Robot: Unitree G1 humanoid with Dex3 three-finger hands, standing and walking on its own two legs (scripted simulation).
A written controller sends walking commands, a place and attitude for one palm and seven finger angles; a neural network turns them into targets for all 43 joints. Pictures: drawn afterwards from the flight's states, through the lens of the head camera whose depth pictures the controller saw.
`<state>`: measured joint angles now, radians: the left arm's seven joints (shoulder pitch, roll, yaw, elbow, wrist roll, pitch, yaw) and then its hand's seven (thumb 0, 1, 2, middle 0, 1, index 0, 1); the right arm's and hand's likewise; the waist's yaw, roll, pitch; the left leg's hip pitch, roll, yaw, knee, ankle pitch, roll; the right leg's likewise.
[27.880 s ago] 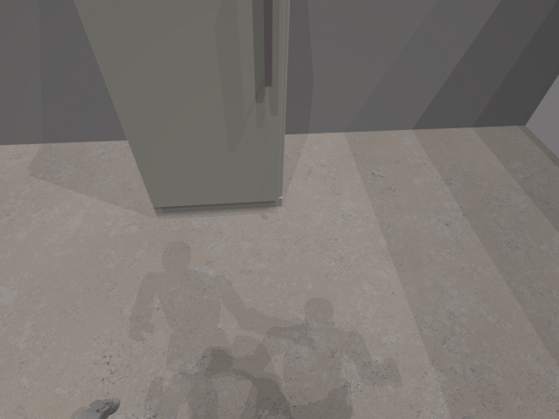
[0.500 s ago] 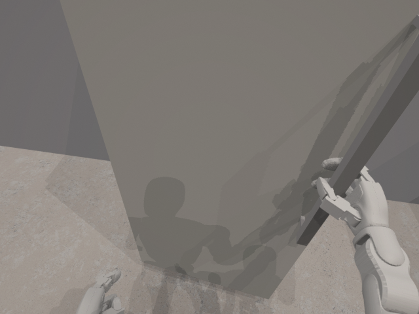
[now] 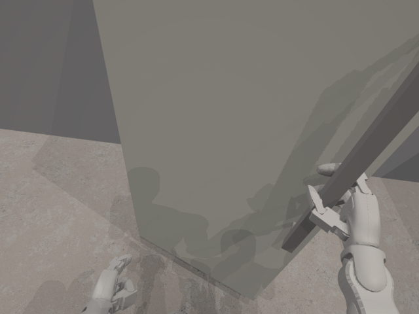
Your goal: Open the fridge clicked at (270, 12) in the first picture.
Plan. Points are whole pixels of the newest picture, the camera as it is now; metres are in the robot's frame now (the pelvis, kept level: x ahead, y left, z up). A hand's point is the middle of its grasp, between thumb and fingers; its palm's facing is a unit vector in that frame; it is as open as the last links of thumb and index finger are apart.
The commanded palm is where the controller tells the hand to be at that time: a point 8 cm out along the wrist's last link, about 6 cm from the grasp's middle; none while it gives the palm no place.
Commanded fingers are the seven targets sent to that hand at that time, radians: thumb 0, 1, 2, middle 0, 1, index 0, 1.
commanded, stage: walk backward, drawing the door open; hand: right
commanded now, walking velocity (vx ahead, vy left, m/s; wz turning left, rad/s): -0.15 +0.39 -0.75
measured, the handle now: (340, 174) +0.32 -0.17 +0.17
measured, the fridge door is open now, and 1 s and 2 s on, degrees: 23 65 74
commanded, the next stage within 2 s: stop walking and hold the door back in 1.22 s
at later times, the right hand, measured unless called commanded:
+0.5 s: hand (235, 313) +0.12 +0.00 +0.13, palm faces +0.10 +0.98 -0.16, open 6.7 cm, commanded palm +0.08 -0.06 +0.13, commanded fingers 0.00 -0.90 -0.90 0.45 1.40 0.45 1.40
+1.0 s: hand out of the picture +0.04 +0.15 +0.13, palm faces +0.46 +0.87 -0.19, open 7.0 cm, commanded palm +0.00 +0.13 +0.13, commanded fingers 0.00 -0.90 -0.90 0.45 1.40 0.45 1.40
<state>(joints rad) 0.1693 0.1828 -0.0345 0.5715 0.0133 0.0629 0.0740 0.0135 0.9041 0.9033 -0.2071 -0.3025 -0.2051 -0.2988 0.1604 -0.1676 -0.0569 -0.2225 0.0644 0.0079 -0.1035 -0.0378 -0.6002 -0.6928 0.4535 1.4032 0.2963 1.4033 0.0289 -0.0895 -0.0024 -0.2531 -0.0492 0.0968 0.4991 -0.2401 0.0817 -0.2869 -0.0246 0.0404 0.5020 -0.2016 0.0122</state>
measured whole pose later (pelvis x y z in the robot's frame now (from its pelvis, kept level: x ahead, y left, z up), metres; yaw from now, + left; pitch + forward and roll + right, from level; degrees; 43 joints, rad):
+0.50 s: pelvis -0.11 +0.12 -0.01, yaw -22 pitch -2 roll +2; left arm 0.17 0.16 0.01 0.68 0.02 -0.07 0.08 0.02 0.90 0.90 -0.21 -0.30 -0.21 -0.30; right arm 0.15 -0.14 0.26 -0.38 -0.04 -0.04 -0.03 -0.02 -0.59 -0.71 0.46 1.40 0.32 1.36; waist 0.08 -0.07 0.08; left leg -0.31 0.02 0.09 0.62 -0.26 0.00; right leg -0.48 -0.03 0.04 0.80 -0.36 0.05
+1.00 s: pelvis -0.12 +0.35 -0.02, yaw -49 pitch -3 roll -2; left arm 0.12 0.14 0.01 0.59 0.03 -0.12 0.04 0.01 0.91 0.90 -0.20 -0.30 -0.20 -0.30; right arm 0.03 -0.16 0.31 -0.36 -0.09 -0.12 0.00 -0.06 -0.56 -0.73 0.49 1.40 0.26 1.35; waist 0.06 0.03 0.17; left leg -0.61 0.05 0.07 1.03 -0.38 -0.02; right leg -0.28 -0.05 0.00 0.68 -0.34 0.05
